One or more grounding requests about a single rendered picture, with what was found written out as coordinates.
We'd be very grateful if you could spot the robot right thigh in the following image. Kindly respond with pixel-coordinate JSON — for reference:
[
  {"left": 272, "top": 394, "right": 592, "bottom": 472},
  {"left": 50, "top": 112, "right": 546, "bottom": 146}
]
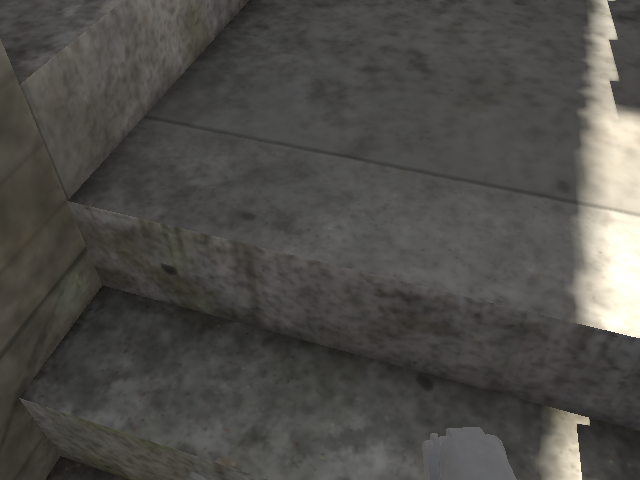
[{"left": 422, "top": 427, "right": 517, "bottom": 480}]

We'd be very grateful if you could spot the right robot shin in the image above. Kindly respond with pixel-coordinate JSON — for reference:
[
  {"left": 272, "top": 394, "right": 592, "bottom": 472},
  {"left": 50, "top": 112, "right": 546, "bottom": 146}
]
[{"left": 486, "top": 434, "right": 508, "bottom": 460}]

